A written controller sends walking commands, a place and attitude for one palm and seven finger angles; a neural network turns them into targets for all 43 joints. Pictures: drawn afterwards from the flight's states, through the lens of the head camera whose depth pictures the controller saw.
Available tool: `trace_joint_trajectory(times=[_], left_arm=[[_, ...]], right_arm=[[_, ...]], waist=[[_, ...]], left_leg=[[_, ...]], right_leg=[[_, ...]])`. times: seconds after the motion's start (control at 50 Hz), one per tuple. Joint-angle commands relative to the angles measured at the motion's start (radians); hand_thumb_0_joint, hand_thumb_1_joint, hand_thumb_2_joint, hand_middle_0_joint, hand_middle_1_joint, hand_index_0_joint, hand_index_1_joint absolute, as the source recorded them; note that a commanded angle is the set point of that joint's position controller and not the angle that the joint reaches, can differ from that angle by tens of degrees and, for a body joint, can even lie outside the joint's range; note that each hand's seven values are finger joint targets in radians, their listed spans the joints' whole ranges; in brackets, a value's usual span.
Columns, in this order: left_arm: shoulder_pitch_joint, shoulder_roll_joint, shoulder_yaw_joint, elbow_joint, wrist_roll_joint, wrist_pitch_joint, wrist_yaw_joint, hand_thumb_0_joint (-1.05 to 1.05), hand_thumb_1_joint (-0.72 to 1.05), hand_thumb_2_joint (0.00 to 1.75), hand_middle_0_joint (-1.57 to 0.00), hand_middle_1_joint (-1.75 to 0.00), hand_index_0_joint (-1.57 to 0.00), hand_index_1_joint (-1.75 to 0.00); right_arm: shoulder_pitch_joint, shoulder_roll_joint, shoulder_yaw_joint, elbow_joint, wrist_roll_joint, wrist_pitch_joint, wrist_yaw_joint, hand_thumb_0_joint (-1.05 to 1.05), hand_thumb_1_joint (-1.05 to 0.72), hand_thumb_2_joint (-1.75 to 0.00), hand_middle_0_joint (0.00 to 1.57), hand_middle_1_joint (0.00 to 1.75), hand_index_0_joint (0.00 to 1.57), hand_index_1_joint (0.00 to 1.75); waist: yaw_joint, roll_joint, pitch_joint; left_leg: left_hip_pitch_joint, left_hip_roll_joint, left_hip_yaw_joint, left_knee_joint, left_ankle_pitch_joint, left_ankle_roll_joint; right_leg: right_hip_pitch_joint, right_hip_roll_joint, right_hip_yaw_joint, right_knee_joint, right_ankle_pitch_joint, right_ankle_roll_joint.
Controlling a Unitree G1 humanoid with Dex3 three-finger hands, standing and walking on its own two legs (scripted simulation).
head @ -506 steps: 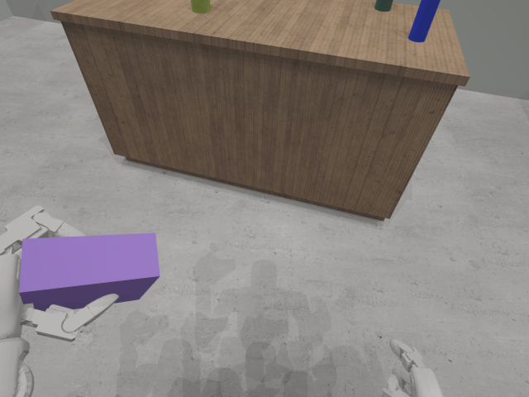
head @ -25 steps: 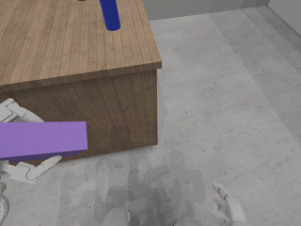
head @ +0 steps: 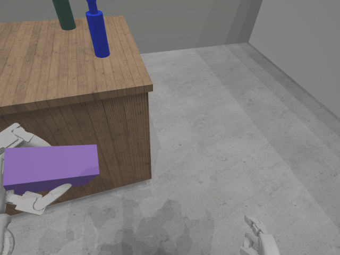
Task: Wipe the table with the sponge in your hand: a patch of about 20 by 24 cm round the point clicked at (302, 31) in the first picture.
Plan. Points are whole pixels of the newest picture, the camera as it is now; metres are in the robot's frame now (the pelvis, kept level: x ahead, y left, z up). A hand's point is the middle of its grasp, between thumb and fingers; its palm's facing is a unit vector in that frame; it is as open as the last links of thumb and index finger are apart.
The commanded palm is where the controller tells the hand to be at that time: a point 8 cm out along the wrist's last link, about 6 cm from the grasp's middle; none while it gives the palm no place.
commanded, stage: take the last steps up to it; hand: left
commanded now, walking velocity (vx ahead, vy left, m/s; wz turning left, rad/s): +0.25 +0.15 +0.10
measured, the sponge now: (65, 169) +0.22 +0.21 +0.15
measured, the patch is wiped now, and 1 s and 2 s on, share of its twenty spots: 0.00 0.00 0.00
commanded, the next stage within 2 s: come to a stop and stand still in 1.04 s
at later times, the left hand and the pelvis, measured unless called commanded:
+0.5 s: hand (31, 156) +0.24 +0.27 +0.16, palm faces +0.40 -0.79 -0.47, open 9.5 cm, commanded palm +0.18 +0.31 +0.18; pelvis +0.02 +0.02 +0.00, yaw +1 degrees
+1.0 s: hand (21, 120) +0.31 +0.33 +0.17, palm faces +0.39 -0.80 -0.45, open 9.5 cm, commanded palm +0.25 +0.38 +0.18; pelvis +0.10 +0.10 -0.01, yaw +2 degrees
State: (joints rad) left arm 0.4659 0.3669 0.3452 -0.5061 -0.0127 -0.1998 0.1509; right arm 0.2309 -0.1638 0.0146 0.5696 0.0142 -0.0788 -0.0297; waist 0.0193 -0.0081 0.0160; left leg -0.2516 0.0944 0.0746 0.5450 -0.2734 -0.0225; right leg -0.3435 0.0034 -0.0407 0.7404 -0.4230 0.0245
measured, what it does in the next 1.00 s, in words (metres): walks ahead: right foot, then left foot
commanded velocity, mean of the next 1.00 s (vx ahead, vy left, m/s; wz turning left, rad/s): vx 0.22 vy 0.15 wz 0.05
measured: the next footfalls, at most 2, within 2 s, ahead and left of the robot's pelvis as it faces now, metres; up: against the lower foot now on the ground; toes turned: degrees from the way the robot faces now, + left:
right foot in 0.04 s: +0.04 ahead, -0.13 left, +0.00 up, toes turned -4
left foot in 0.36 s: +0.06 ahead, +0.14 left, +0.00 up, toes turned +8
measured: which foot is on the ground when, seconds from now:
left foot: down 0.00-0.06, up 0.08-0.34, down 0.36-0.62, up 0.64-0.94, down 0.96-1.00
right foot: up 0.00-0.02, down 0.04-0.38, up 0.40-0.58, down 0.60-0.96, up 0.98-1.00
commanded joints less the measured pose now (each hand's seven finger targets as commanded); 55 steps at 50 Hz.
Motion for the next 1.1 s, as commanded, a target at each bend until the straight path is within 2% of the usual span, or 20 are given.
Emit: trace_joint_trajectory(times=[0.0,0.04,0.08,0.18,0.3,0.32,0.36,0.4,0.46,0.54,0.56,0.6,0.64,0.74,0.88,0.9,0.94,0.96,1.0,1.08], left_arm=[[-0.126,0.155,0.08,-0.174,0.01,-0.06,0.03,0.0,0.1,1.3,-1.2,-1.6,-1.2,-1.6],[-0.152,0.211,0.119,-0.158,0.008,-0.06,0.033,0.0,0.1,1.3,-1.2,-1.6,-1.2,-1.6],[-0.186,0.222,0.13,-0.154,-0.001,-0.059,0.029,0.0,0.1,1.3,-1.2,-1.6,-1.2,-1.6],[-0.02,0.209,0.169,-0.169,-0.007,-0.095,0.017,0.0,0.1,1.3,-1.2,-1.6,-1.2,-1.6],[-0.011,0.175,0.141,-0.247,-0.003,-0.097,0.038,0.0,0.1,1.3,-1.2,-1.6,-1.2,-1.6],[-0.025,0.176,0.14,-0.268,-0.004,-0.101,0.039,0.0,0.1,1.3,-1.2,-1.6,-1.2,-1.6],[-0.038,0.176,0.128,-0.317,-0.001,-0.115,0.038,0.0,0.1,1.3,-1.2,-1.6,-1.2,-1.6],[0.004,0.21,0.157,-0.216,0.008,-0.114,0.03,0.0,0.1,1.3,-1.2,-1.6,-1.2,-1.6],[-0.085,0.183,0.127,-0.292,-0.002,-0.116,0.026,0.0,0.1,1.3,-1.2,-1.6,-1.2,-1.6],[-0.02,0.174,0.123,-0.224,-0.006,-0.102,0.023,0.0,0.1,1.3,-1.2,-1.6,-1.2,-1.6],[-0.013,0.184,0.132,-0.191,0.001,-0.099,0.023,0.0,0.1,1.3,-1.2,-1.6,-1.2,-1.6],[-0.03,0.231,0.179,-0.128,-0.014,-0.095,0.022,0.0,0.1,1.3,-1.2,-1.6,-1.2,-1.6],[-0.04,0.202,0.174,-0.074,-0.027,-0.099,0.007,0.0,0.1,1.3,-1.2,-1.6,-1.2,-1.6],[-0.027,0.174,0.147,-0.106,-0.009,-0.136,-0.003,0.0,0.1,1.3,-1.2,-1.6,-1.2,-1.6],[-0.064,0.198,0.142,-0.318,-0.002,-0.114,0.037,0.0,0.1,1.3,-1.2,-1.6,-1.2,-1.6],[-0.079,0.202,0.147,-0.341,-0.004,-0.116,0.038,0.0,0.1,1.3,-1.2,-1.6,-1.2,-1.6],[-0.059,0.204,0.159,-0.373,-0.004,-0.131,0.044,0.0,0.1,1.3,-1.2,-1.6,-1.2,-1.6],[-0.046,0.221,0.16,-0.314,0.005,-0.132,0.044,0.0,0.1,1.3,-1.2,-1.6,-1.2,-1.6],[-0.023,0.226,0.197,-0.259,-0.019,-0.115,0.037,0.0,0.1,1.3,-1.2,-1.6,-1.2,-1.6],[0.038,0.185,0.169,-0.33,-0.029,-0.119,0.018,0.0,0.1,1.3,-1.2,-1.6,-1.2,-1.6]], right_arm=[[-0.095,-0.162,-0.057,-0.106,-0.002,-0.047,-0.018,0.0,-0.9,-0.9,0.2,0.3,0.2,0.3],[-0.1,-0.135,-0.054,-0.107,-0.009,-0.034,-0.021,0.0,-0.9,-0.9,0.2,0.3,0.2,0.3],[-0.136,-0.146,-0.062,-0.092,-0.008,-0.026,-0.013,0.0,-0.9,-0.9,0.2,0.3,0.2,0.3],[-0.135,-0.121,-0.048,-0.087,-0.009,0.007,-0.01,0.0,-0.9,-0.9,0.2,0.3,0.2,0.3],[-0.077,-0.136,-0.079,-0.091,-0.019,-0.025,-0.022,0.0,-0.9,-0.9,0.2,0.3,0.2,0.3],[-0.06,-0.152,-0.09,-0.095,-0.017,-0.03,-0.028,0.0,-0.9,-0.9,0.2,0.3,0.2,0.3],[-0.07,-0.175,-0.1,-0.117,-0.007,-0.044,-0.03,0.0,-0.9,-0.9,0.2,0.3,0.2,0.3],[-0.068,-0.166,-0.093,-0.08,-0.019,-0.055,-0.03,0.0,-0.9,-0.9,0.2,0.3,0.2,0.3],[-0.07,-0.163,-0.095,-0.073,0.002,-0.075,-0.019,0.0,-0.9,-0.9,0.2,0.3,0.2,0.3],[-0.075,-0.16,-0.079,-0.069,0.0,-0.079,-0.015,0.0,-0.9,-0.9,0.2,0.3,0.2,0.3],[-0.076,-0.154,-0.078,-0.064,0.0,-0.069,-0.017,0.0,-0.9,-0.9,0.2,0.3,0.2,0.3],[-0.113,-0.134,-0.075,-0.087,-0.007,-0.05,-0.009,0.0,-0.9,-0.9,0.2,0.3,0.2,0.3],[-0.095,-0.148,-0.091,-0.063,-0.003,-0.038,-0.003,0.0,-0.9,-0.9,0.2,0.3,0.2,0.3],[-0.122,-0.118,-0.056,-0.068,-0.009,0.007,0.002,0.0,-0.9,-0.9,0.2,0.3,0.2,0.3],[-0.105,-0.112,-0.083,-0.117,-0.017,-0.034,-0.023,0.0,-0.9,-0.9,0.2,0.3,0.2,0.3],[-0.089,-0.131,-0.095,-0.119,-0.012,-0.037,-0.029,0.0,-0.9,-0.9,0.2,0.3,0.2,0.3],[-0.068,-0.163,-0.114,-0.133,-0.004,-0.042,-0.023,0.0,-0.9,-0.9,0.2,0.3,0.2,0.3],[-0.061,-0.154,-0.112,-0.141,0.0,-0.05,-0.017,0.0,-0.9,-0.9,0.2,0.3,0.2,0.3],[-0.079,-0.154,-0.106,-0.102,0.0,-0.054,-0.017,0.0,-0.9,-0.9,0.2,0.3,0.2,0.3],[-0.086,-0.142,-0.091,-0.095,0.008,-0.07,-0.002,0.0,-0.9,-0.9,0.2,0.3,0.2,0.3]], waist=[[-0.025,0.168,-0.043],[-0.032,-0.157,-0.024],[-0.012,-0.204,-0.008],[-0.02,-0.129,-0.059],[-0.028,-0.049,-0.14],[-0.035,0.043,-0.149],[-0.027,0.323,-0.138],[-0.028,0.268,-0.088],[-0.024,0.249,-0.085],[-0.02,0.207,-0.098],[-0.017,0.105,-0.114],[-0.01,-0.275,-0.087],[-0.029,-0.204,-0.003],[-0.032,-0.144,-0.035],[-0.02,-0.082,-0.165],[-0.036,0.023,-0.197],[-0.025,0.376,-0.24],[-0.025,0.261,-0.188],[-0.032,0.247,-0.147],[-0.023,0.285,-0.144]], left_leg=[[-0.174,0.086,-0.065,-0.103,-0.251,0.084],[-0.298,-0.057,0.02,0.237,-0.272,0.026],[-0.348,-0.037,-0.074,0.528,-0.228,0.011],[-0.236,0.006,-0.051,0.318,-0.093,0.009],[0.057,-0.079,0.066,-0.113,0.001,0.026],[0.116,-0.045,0.022,-0.158,0.011,0.045],[0.271,0.223,-0.326,-0.201,0.222,0.181],[0.149,0.261,-0.393,-0.248,0.17,0.256],[0.147,0.155,-0.17,-0.161,0.251,0.202],[0.01,0.104,-0.103,-0.053,0.223,0.137],[-0.1,0.077,-0.065,0.062,0.138,0.114],[-0.441,-0.094,0.001,0.541,-0.266,0.026],[-0.443,-0.029,-0.124,0.684,-0.158,-0.003],[-0.328,0.004,-0.035,0.419,-0.027,-0.003],[0.079,-0.094,0.124,-0.088,0.122,0.016],[0.182,-0.065,0.09,-0.126,0.159,0.027],[0.363,0.257,-0.32,-0.158,0.531,0.202],[0.289,0.264,-0.357,-0.178,0.507,0.228],[0.187,0.26,-0.32,-0.198,0.335,0.264],[0.097,0.148,-0.108,-0.179,0.352,0.193]], right_leg=[[0.236,-0.016,-0.057,-0.297,0.051,-0.011],[0.202,-0.279,0.381,-0.488,-0.093,-0.146],[0.131,-0.413,0.514,-0.598,-0.222,-0.22],[0.167,-0.329,0.171,-0.487,0.206,-0.183],[0.188,-0.238,0.107,-0.322,0.149,-0.114],[0.15,-0.194,0.071,-0.212,0.153,-0.082],[-0.138,-0.045,-0.077,0.12,-0.134,-0.001],[-0.186,-0.07,-0.02,0.279,-0.193,-0.01],[-0.104,-0.063,-0.076,0.077,-0.079,-0.002],[0.162,-0.038,-0.111,-0.25,0.101,-0.016],[0.281,-0.108,-0.019,-0.325,0.181,-0.048],[0.407,-0.481,0.547,-0.465,0.355,-0.214],[0.257,-0.461,0.446,-0.497,0.259,-0.216],[0.227,-0.331,0.059,-0.419,0.605,-0.147],[0.232,-0.255,-0.006,-0.207,0.57,-0.088],[0.176,-0.216,-0.027,-0.068,0.516,-0.063],[-0.148,-0.053,-0.073,0.335,-0.245,-0.003],[-0.175,-0.043,-0.027,0.426,-0.264,-0.021],[-0.218,-0.106,0.002,0.44,-0.176,-0.007],[-0.091,-0.081,-0.079,0.171,-0.029,0.004]])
